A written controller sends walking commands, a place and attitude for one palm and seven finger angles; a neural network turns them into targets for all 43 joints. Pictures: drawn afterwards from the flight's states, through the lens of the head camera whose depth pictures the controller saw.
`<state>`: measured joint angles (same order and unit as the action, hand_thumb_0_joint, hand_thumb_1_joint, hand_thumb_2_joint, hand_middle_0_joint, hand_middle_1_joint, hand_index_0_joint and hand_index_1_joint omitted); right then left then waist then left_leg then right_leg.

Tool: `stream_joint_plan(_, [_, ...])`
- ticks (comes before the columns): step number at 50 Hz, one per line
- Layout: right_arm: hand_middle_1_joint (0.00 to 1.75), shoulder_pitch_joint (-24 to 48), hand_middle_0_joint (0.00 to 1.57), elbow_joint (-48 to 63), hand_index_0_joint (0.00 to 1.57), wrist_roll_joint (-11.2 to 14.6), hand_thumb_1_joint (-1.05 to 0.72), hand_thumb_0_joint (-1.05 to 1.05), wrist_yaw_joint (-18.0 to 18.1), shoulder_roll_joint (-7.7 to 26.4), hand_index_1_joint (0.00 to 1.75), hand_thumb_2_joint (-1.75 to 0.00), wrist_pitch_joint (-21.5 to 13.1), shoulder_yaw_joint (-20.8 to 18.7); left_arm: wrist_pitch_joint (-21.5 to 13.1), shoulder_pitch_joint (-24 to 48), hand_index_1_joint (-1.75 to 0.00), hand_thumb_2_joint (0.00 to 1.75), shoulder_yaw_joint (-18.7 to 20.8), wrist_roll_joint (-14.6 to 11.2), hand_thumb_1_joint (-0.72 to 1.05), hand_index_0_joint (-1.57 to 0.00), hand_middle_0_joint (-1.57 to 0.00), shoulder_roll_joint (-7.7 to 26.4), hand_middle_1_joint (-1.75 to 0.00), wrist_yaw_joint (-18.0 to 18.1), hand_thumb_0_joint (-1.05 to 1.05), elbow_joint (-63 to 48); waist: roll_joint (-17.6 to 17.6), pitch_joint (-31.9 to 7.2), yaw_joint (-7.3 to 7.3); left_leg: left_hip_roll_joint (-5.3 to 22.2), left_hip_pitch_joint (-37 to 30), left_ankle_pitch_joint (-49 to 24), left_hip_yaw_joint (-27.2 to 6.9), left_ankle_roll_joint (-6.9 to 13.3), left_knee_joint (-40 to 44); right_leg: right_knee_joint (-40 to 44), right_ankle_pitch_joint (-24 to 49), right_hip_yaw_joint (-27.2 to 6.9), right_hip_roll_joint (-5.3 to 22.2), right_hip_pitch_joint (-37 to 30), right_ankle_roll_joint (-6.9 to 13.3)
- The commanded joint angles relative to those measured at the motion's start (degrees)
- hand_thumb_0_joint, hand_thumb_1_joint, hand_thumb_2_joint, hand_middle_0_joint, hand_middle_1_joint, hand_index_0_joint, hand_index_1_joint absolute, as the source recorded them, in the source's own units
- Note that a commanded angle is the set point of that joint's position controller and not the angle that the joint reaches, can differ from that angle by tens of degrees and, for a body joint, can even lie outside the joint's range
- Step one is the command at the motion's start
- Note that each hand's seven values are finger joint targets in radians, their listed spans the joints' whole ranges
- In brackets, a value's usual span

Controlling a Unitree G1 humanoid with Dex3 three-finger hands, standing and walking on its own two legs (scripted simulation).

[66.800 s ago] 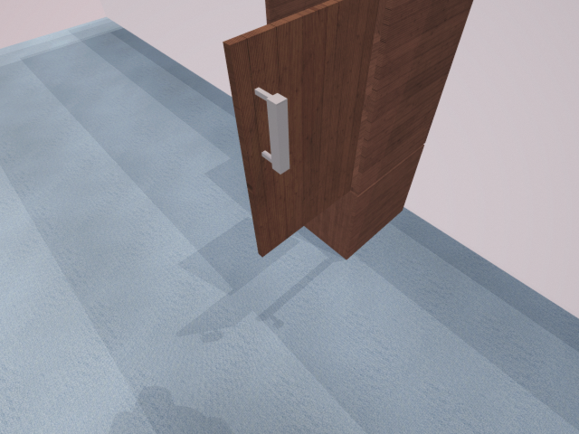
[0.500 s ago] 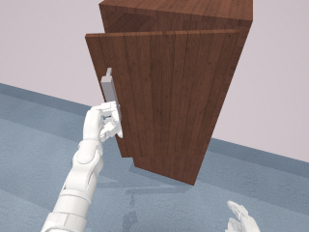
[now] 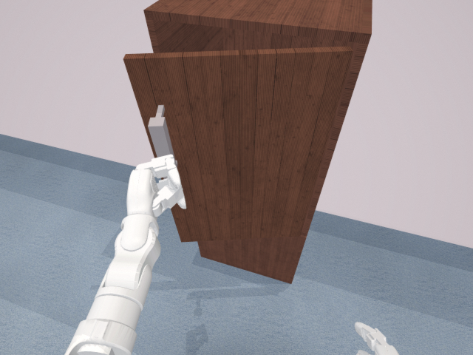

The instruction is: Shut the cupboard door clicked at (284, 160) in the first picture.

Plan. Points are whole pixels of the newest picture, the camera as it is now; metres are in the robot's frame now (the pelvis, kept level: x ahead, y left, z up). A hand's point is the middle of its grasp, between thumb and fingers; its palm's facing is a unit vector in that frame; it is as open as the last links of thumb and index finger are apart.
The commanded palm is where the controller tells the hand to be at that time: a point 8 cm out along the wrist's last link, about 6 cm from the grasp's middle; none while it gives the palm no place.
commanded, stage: push the door shut along its arc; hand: left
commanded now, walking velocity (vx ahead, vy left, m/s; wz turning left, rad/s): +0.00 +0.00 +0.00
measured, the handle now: (167, 147) +0.48 +0.16 +0.10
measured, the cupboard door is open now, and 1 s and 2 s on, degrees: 21 6 0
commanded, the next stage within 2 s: pull the fist back off the door in 1.96 s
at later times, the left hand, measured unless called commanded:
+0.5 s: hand (179, 165) +0.42 +0.12 +0.10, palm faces -0.02 -1.00 -0.03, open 3.0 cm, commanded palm +0.41 +0.17 +0.10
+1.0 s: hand (186, 144) +0.48 +0.12 +0.10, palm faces -0.13 -0.99 -0.02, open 3.1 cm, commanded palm +0.48 +0.15 +0.10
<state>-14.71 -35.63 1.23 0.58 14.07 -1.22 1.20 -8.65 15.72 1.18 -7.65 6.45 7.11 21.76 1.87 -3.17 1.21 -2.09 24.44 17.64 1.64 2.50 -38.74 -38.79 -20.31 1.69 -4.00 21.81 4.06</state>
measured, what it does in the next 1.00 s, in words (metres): stands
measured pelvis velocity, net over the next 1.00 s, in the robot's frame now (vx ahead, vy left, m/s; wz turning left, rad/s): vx -0.01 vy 0.02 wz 0.02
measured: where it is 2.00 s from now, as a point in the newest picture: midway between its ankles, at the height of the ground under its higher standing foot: outside the picture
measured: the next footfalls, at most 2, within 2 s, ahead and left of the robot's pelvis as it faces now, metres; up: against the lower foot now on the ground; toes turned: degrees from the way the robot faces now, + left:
none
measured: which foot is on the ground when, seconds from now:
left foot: down 0.00-1.00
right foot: down 0.00-1.00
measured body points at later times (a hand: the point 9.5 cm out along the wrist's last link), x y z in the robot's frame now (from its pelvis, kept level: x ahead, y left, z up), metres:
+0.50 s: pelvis +0.00 +0.00 +0.00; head +0.03 +0.00 +0.44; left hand +0.42 +0.18 +0.11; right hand +0.09 -0.25 -0.12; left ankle +0.03 +0.09 -0.72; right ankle +0.00 -0.07 -0.72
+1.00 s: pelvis -0.01 +0.02 -0.02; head +0.07 +0.03 +0.43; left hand +0.48 +0.17 +0.10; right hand +0.02 -0.25 -0.13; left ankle +0.03 +0.09 -0.72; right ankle +0.00 -0.07 -0.72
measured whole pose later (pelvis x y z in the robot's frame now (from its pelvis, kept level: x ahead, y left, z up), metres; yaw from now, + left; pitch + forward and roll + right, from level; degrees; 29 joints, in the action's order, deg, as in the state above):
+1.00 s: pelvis -0.01 +0.02 -0.02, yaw +1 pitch +13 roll -2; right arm -21.5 -40.9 1.1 -0.5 15.9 -3.5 0.5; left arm -19.2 55.3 8.1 -8.4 17.6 -8.0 68.6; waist 1.6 -3.9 8.0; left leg -2.9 39.7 18.7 0.9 4.1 -45.8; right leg -44.5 -21.3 3.0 -3.0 35.9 2.6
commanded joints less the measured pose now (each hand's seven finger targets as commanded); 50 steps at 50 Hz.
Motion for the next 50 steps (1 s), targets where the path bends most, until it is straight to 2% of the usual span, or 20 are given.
stream_joint_plan(1, [0.3,5.2,0.2,7.6,0.2,0.4,-0.9,0.0,0.6,6.1,0.3,-0.9,-2.7,-1.7,-4.5,25.3,-1.5,0.9,1.7,0.2,0.9,-1.3,-1.3,5.9,-1.5,-0.4,0.0,-9.3,-3.0,-11.3,1.04,1.5,-7.1,-3.9,-2.3,-0.1,4.1,8.5,8.3,-4.0,3.5,0.4,-3.4])
stream_joint_plan(4, [0.3,5.3,0.2,7.6,0.2,0.6,-0.9,0.0,0.7,6.3,0.3,-0.9,-2.4,-1.7,-3.3,25.5,-1.5,0.9,2.0,-0.7,0.9,-1.3,-1.3,5.8,-1.5,-1.7,0.0,-5.9,-4.1,-12.5,1.06,1.2,-6.5,-3.2,-2.1,-0.1,4.0,9.5,7.5,-4.8,3.8,-0.6,-3.7])
stream_joint_plan(6, [0.3,4.8,0.2,7.0,0.2,0.7,-0.9,0.0,1.2,6.6,0.3,-0.9,-2.0,-1.5,-2.9,28.4,-1.5,0.9,4.8,-1.3,0.9,-1.3,-1.3,9.0,-1.5,-2.6,0.0,-1.9,-6.9,-11.8,1.46,1.1,-4.2,-2.2,-2.3,-0.1,3.8,10.4,6.7,-6.1,4.3,-1.3,-4.3])
stream_joint_plan(7, [0.3,4.7,0.2,6.7,0.2,0.9,-0.9,0.0,1.3,6.5,0.3,-0.9,-1.9,-1.5,-3.4,32.4,-1.5,0.9,4.1,-1.2,0.9,-1.3,-1.3,9.3,-1.5,-3.2,0.0,-2.1,-6.6,-11.3,2.16,1.2,-4.2,-2.2,-2.3,-0.1,3.8,10.5,7.0,-6.4,4.5,-1.1,-4.3])
stream_joint_plan(10, [0.3,3.7,0.2,6.2,0.2,0.9,-0.9,0.0,1.5,6.7,0.3,-0.9,-2.4,-1.8,-5.8,37.3,-1.5,0.9,6.0,-1.5,0.9,-1.3,-1.3,11.6,-1.5,-4.6,0.0,-1.7,-5.3,-15.0,1.97,1.2,-5.6,-4.4,-2.6,0.1,3.2,8.7,10.7,-5.8,4.0,-1.9,-4.0])
stream_joint_plan(14, [0.3,2.1,0.2,5.0,0.2,0.8,-0.9,0.0,1.1,6.6,0.3,-0.9,-3.0,-1.9,-8.9,41.0,-1.5,0.9,5.7,-1.8,0.9,-1.3,-1.3,11.6,-1.5,-6.9,0.0,3.0,-2.0,-17.1,2.33,1.1,-6.3,-6.7,-2.9,-0.1,2.2,6.3,14.2,-4.7,3.5,-1.0,-3.3])
stream_joint_plan(16, [0.3,0.9,0.2,4.7,0.2,0.9,-0.9,0.0,0.8,7.1,0.3,-0.9,-2.9,-2.1,-8.8,39.5,-1.5,0.9,6.0,-1.6,0.9,-1.3,-1.3,12.0,-1.5,-7.9,0.0,7.7,-2.7,-16.9,2.38,1.1,-5.3,-7.3,-3.0,0.0,1.8,5.8,15.5,-4.6,3.5,-0.4,-3.4])
stream_joint_plan(19, [0.3,-0.5,0.2,4.4,0.2,1.1,-0.9,0.0,0.6,7.4,0.3,-0.9,-3.0,-2.5,-9.0,44.4,-1.5,0.9,4.3,-1.8,0.9,-1.3,-1.3,10.4,-1.5,-9.3,0.0,9.7,-3.0,-17.0,3.69,1.1,-5.6,-7.6,-3.1,0.0,1.5,5.4,15.9,-4.0,3.2,1.4,-3.5])
stream_joint_plan(20, [0.3,-1.2,0.2,4.0,0.2,1.1,-0.9,0.0,0.6,7.8,0.3,-0.9,-2.9,-2.9,-9.2,45.1,-1.5,0.9,6.0,-1.6,0.9,-1.3,-1.3,12.5,-1.5,-9.3,0.0,10.7,-3.9,-18.1,3.54,1.2,-6.3,-8.2,-3.4,0.1,1.3,5.2,15.9,-3.8,3.0,1.5,-3.5])
stream_joint_plan(21, [0.3,-1.3,0.2,4.2,0.2,1.1,-0.9,0.0,0.5,7.7,0.3,-0.9,-3.1,-2.8,-9.3,46.0,-1.5,0.9,4.4,-1.7,0.9,-1.3,-1.3,10.7,-1.5,-9.9,0.0,11.0,-2.2,-18.2,3.76,1.1,-6.7,-8.5,-3.3,0.1,1.3,5.1,16.2,-3.7,3.0,2.2,-3.4])
stream_joint_plan(24, [0.3,-3.1,0.2,3.0,0.2,1.1,-0.9,0.0,0.5,8.1,0.3,-0.9,-3.2,-3.0,-9.8,51.3,-1.5,0.9,4.3,-2.0,0.9,-1.3,-1.3,10.9,-1.5,-10.7,0.0,14.5,-3.9,-17.9,5.06,1.2,-6.7,-8.4,-3.9,0.1,0.9,4.8,15.4,-3.2,2.7,4.3,-3.3])
stream_joint_plan(29, [0.3,-5.4,0.2,1.8,0.2,0.9,-0.9,0.0,0.3,8.8,0.3,-0.9,-3.4,-3.2,-11.9,56.2,-1.5,0.9,7.4,-2.1,0.9,-1.3,-1.3,14.4,-1.5,-11.7,0.0,19.6,-3.5,-20.8,5.24,1.2,-6.9,-9.5,-4.4,-0.1,0.3,3.4,15.6,-2.9,2.4,4.9,-3.0])
stream_joint_plan(30, [0.3,-6.0,0.2,1.5,0.2,0.8,-0.9,0.0,0.2,9.0,0.3,-0.9,-3.3,-3.5,-12.6,56.4,-1.5,0.9,7.2,-1.8,0.9,-1.3,-1.3,14.6,-1.5,-12.1,0.0,20.1,-1.8,-21.6,5.04,1.3,-7.8,-10.3,-4.5,-0.2,0.2,3.1,15.6,-2.7,2.3,5.4,-2.8])
stream_joint_plan(31, [0.3,-6.1,0.2,1.5,0.2,0.8,-0.9,0.0,0.1,8.8,0.3,-0.9,-3.6,-3.3,-12.9,57.6,-1.5,0.9,5.4,-1.7,0.9,-1.3,-1.3,12.6,-1.5,-12.5,0.0,20.9,-1.4,-21.2,5.75,1.4,-8.5,-10.3,-4.7,-0.2,0.0,2.9,15.2,-2.4,2.1,7.1,-2.8])
stream_joint_plan(35, [0.3,-8.1,0.2,0.8,0.2,0.7,-0.9,0.0,-0.2,9.7,0.3,-0.9,-3.5,-3.8,-14.2,59.7,-1.5,0.9,6.8,-1.5,0.9,-1.3,-1.3,15.0,-1.5,-14.0,0.0,24.4,-1.5,-22.2,6.21,1.6,-8.2,-10.7,-5.1,-0.3,-0.8,2.2,14.6,-2.2,1.8,8.4,-2.5])
stream_joint_plan(37, [0.3,-8.4,0.2,0.5,0.2,0.7,-0.9,0.0,-0.3,9.6,0.3,-0.9,-3.8,-3.7,-14.4,63.7,-1.5,0.9,4.8,-1.8,0.9,-1.3,-1.3,12.8,-1.5,-14.7,0.0,25.3,-1.0,-21.5,7.57,1.7,-8.6,-9.9,-5.5,-0.4,-0.9,2.1,13.6,-2.0,1.6,10.8,-2.6])
stream_joint_plan(40, [0.3,-9.9,0.2,-0.3,0.2,0.6,-0.9,0.0,-0.1,10.4,0.3,-0.9,-3.6,-3.8,-14.0,65.4,-1.5,0.9,7.2,-2.0,0.9,-1.3,-1.3,15.6,-1.5,-15.0,0.0,29.9,-3.1,-19.4,8.1,1.8,-6.2,-8.1,-5.9,-0.3,-0.8,2.4,11.3,-2.0,1.4,11.8,-2.6])
stream_joint_plan(43, [0.3,-10.6,0.2,-0.4,0.2,0.4,-0.9,0.0,-0.3,10.5,0.3,-0.9,-3.8,-3.8,-14.3,68.7,-1.5,0.9,5.5,-1.5,0.9,-1.3,-1.3,14.3,-1.5,-15.7,0.0,30.9,-2.1,-20.7,9.3,1.8,-6.6,-7.9,-6.3,-0.3,-1.4,1.8,10.9,-1.8,1.4,13.6,-2.6])
stream_joint_plan(46, [0.3,-11.9,0.2,-1.3,0.2,0.2,-0.9,0.0,-0.3,11.2,0.3,-0.9,-3.8,-3.8,-14.3,71.9,-1.5,0.9,7.4,-0.7,0.9,-1.3,-1.3,17.8,-1.5,-16.1,0.0,33.6,-0.6,-21.0,10.19,1.9,-5.8,-6.9,-6.9,-0.3,-2.1,1.2,9.0,-1.9,1.5,15.8,-2.5])
stream_joint_plan(50, [0.3,-13.4,0.2,-1.8,0.2,-0.2,-0.9,0.0,-0.5,11.7,0.3,-0.9,-4.2,-4.0,-14.5,75.9,-1.5,0.9,5.4,-0.3,0.9,-1.3,-1.3,16.3,-1.5,-17.2,0.0,35.1,1.6,-22.9,11.53,2.2,-7.4,-7.2,-8.2,-0.6,-3.1,0.1,7.6,-1.3,1.3,19.4,-2.2])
